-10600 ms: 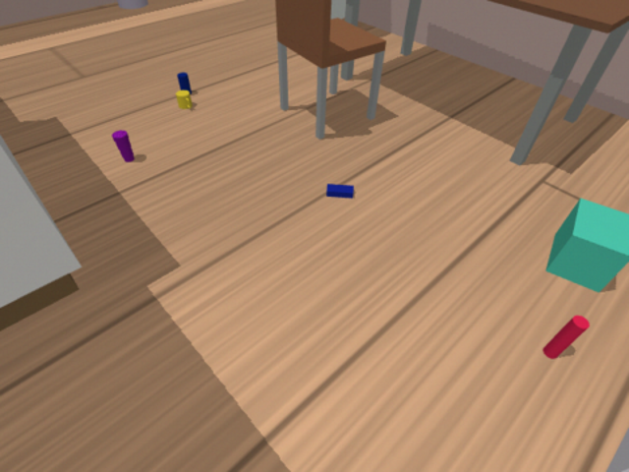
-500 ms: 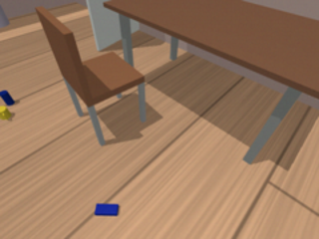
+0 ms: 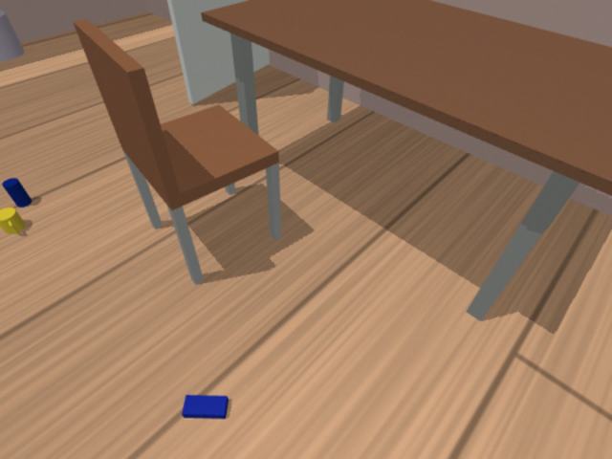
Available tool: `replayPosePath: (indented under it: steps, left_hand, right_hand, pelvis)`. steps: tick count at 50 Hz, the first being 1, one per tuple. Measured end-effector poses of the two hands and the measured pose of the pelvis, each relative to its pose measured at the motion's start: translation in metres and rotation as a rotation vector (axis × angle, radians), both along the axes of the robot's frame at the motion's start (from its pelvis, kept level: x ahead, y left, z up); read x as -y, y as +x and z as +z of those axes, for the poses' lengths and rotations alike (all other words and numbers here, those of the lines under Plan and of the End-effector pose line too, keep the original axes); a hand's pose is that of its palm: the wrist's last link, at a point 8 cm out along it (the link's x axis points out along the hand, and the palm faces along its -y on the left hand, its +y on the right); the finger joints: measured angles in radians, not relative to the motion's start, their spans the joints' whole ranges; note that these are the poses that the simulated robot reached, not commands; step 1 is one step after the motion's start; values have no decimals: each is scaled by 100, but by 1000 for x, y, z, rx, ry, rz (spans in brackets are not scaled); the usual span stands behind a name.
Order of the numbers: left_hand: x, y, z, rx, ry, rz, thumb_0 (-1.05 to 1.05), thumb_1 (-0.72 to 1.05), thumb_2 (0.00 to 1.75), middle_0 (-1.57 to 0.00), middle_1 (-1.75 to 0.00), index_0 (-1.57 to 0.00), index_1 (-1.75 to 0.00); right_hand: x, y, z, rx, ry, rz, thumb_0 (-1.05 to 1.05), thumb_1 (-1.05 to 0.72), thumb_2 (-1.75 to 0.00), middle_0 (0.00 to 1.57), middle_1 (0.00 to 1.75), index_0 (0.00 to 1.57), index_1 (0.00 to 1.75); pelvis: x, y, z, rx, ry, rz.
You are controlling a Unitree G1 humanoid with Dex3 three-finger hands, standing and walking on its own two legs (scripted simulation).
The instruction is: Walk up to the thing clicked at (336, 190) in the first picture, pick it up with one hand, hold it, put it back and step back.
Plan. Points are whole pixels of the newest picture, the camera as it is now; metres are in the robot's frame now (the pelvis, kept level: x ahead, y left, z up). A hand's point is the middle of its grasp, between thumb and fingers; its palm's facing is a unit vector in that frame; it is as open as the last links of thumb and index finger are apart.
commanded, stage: stand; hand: left
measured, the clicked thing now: (205, 406) +0.46 +0.30 -0.77
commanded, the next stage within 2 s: walk up in 0.28 s
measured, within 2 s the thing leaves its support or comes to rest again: neither
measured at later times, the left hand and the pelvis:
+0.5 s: hand out of the picture +0.05 +0.32 -0.16, palm faces +0.00 -0.90 -0.43, open 7.4 cm; pelvis +0.01 +0.04 -0.01, yaw +1 degrees
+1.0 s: hand out of the picture +0.14 +0.35 -0.17, palm faces -0.03 -0.93 -0.36, open 7.4 cm; pelvis +0.05 +0.09 -0.02, yaw +1 degrees
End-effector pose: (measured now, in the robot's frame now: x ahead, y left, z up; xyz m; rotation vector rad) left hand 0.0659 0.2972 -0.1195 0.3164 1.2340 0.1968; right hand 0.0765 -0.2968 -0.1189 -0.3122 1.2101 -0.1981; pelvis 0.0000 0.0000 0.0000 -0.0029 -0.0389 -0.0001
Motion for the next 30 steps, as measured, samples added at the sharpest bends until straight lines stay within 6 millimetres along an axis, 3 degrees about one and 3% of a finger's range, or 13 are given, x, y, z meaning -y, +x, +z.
replayPosePath:
  steps: [17,23,30]
  left_hand:
    - [-6,-15,-1,-15,12,7,1,91,90,-21,-30,-20,-30]
    - [-45,-26,6,-20,84,34,1,90,90,-21,-30,-21,-30]
    - [-110,-13,-7,-41,108,45,1,90,90,-21,-30,-20,-30]
  right_hand:
    - [3,-15,-4,-50,-5,1,1,-90,-90,21,30,20,30]
    - [-5,-6,-7,-66,-21,9,1,-91,-90,20,30,20,30]
    - [-51,13,-10,-64,-44,28,1,-91,-90,20,30,20,30]
  pelvis:
    - [-6,-2,-2,-5,-11,0]
    - [-32,8,-8,-14,-26,3]
    - [-75,23,-21,-1,2,27]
